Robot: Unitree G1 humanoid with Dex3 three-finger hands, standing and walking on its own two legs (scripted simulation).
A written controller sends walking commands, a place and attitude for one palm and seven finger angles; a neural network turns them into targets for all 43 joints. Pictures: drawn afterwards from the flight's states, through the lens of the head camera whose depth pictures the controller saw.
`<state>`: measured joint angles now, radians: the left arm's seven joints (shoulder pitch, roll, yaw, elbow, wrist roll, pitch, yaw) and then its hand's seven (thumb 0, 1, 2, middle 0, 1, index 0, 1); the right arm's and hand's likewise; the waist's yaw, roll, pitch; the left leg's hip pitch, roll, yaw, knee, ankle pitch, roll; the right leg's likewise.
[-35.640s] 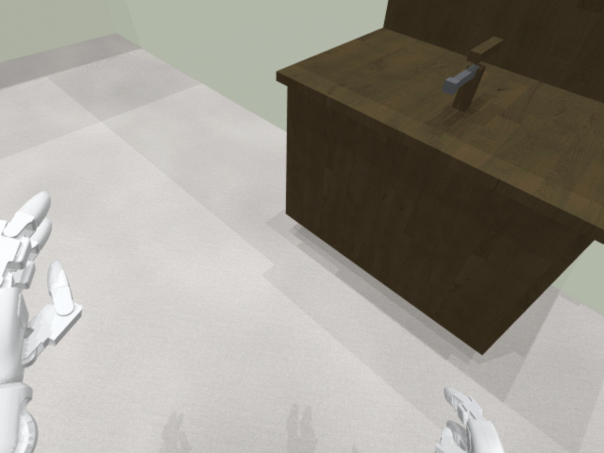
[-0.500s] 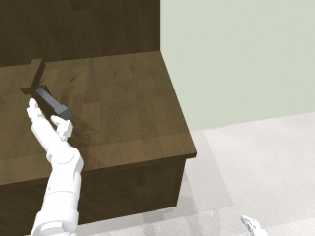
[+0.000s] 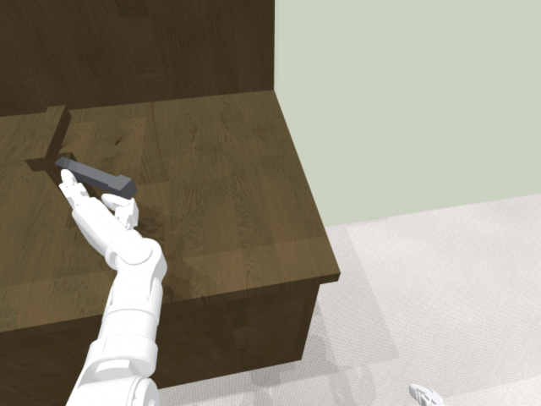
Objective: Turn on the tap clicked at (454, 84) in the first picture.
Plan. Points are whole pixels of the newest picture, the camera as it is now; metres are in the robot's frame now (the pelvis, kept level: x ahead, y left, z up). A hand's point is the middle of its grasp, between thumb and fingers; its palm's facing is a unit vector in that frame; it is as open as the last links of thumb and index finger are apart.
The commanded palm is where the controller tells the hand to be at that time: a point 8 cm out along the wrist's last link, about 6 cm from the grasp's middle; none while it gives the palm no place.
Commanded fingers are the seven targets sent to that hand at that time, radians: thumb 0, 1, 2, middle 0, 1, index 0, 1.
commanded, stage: push the lever round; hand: left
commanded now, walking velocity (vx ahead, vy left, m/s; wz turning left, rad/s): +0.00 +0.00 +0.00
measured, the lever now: (123, 188) +0.41 +0.26 +0.10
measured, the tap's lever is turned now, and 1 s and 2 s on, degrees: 55 75 76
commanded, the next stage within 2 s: lift the hand up off the lever in 0.78 s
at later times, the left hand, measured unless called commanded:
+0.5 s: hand (142, 191) +0.42 +0.23 +0.09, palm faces +0.81 -0.58 -0.08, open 7.8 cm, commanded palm +0.37 +0.24 +0.09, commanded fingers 0.00 0.90 0.90 -0.15 -0.15 -0.15 -0.15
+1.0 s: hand (145, 182) +0.43 +0.23 +0.09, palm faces +0.81 -0.58 -0.07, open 7.9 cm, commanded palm +0.38 +0.24 +0.09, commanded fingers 0.00 0.90 0.90 -0.15 -0.15 -0.15 -0.15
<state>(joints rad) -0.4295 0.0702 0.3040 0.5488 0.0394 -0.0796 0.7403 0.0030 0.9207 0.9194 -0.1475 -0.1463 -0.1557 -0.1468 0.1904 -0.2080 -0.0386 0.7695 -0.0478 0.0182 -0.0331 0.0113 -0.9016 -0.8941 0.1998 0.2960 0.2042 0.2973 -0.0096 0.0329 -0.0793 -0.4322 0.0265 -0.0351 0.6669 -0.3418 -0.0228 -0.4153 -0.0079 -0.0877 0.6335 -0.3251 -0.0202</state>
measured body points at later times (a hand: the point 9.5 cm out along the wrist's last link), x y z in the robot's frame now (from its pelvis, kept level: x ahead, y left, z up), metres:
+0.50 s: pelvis +0.00 +0.00 +0.00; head +0.03 +0.00 +0.45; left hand +0.37 +0.26 +0.09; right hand +0.11 -0.25 -0.13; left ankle +0.00 +0.13 -0.72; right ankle +0.00 -0.11 -0.72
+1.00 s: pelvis +0.00 +0.00 +0.00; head +0.03 +0.00 +0.44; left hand +0.39 +0.26 +0.10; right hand +0.07 -0.26 -0.14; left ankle +0.00 +0.13 -0.72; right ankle +0.00 -0.11 -0.72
